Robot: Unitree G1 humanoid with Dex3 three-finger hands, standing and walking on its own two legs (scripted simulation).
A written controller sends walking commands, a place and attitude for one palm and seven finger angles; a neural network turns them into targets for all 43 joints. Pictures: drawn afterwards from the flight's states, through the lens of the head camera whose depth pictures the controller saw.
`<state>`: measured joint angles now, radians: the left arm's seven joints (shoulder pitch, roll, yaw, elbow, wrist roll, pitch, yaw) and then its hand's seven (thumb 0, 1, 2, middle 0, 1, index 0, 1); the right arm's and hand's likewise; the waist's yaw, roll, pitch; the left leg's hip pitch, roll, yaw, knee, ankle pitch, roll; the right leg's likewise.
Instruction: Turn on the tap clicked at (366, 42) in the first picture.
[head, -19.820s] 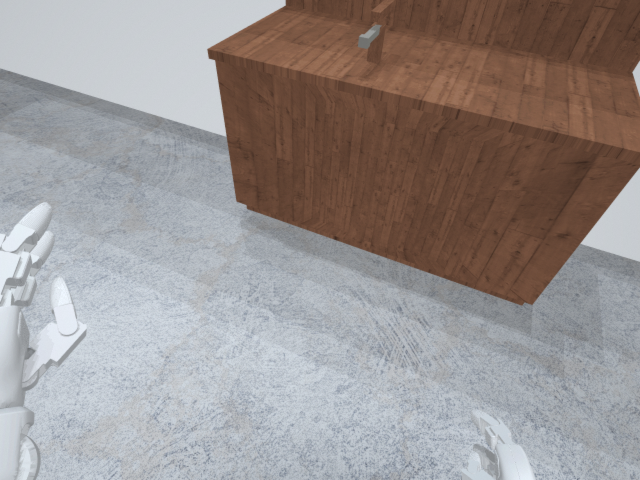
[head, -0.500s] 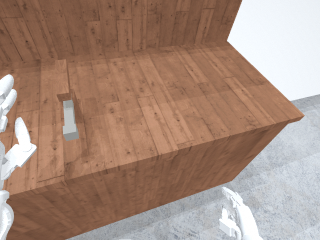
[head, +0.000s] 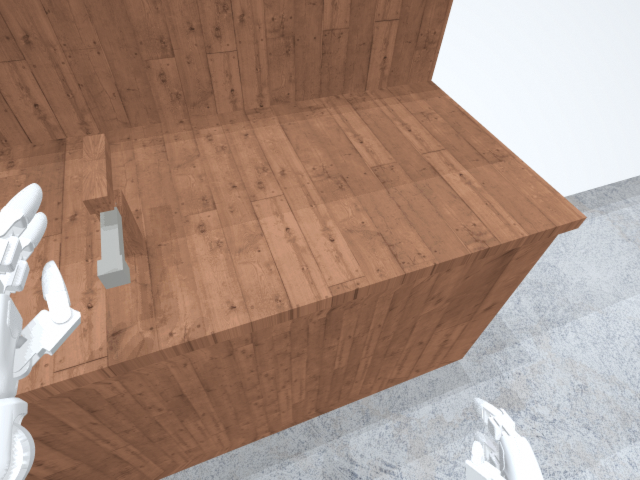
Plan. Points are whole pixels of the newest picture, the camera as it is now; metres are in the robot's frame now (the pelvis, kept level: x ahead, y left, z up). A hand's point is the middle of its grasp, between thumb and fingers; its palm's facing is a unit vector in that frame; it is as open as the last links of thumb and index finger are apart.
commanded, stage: come to a stop and stand still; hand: left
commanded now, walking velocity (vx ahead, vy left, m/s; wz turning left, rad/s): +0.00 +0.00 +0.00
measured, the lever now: (114, 271) +0.33 +0.28 +0.08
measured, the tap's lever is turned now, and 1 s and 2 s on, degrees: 0 0 0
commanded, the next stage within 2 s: look again from close up in 0.36 s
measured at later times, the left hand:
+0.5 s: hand (88, 306) +0.23 +0.23 +0.16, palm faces +0.38 -0.86 -0.35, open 7.4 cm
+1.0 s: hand (23, 247) +0.26 +0.29 +0.21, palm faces +0.46 -0.81 -0.37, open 7.4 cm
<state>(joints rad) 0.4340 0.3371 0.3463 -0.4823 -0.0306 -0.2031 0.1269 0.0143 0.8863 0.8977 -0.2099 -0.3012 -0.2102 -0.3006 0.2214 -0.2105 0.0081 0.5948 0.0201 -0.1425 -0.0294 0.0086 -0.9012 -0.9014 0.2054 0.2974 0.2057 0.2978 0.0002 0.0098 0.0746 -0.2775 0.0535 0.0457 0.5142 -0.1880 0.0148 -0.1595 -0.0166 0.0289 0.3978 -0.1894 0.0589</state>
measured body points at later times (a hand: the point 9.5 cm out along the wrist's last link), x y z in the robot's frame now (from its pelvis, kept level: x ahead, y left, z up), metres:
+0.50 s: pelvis +0.01 -0.01 +0.00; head +0.03 +0.01 +0.45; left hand +0.20 +0.28 +0.18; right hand +0.20 -0.23 -0.07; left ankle +0.06 +0.11 -0.74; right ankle +0.02 -0.16 -0.74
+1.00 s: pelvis +0.02 -0.01 +0.00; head +0.03 +0.01 +0.45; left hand +0.23 +0.33 +0.23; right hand +0.20 -0.22 -0.08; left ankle +0.06 +0.11 -0.74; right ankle +0.02 -0.16 -0.74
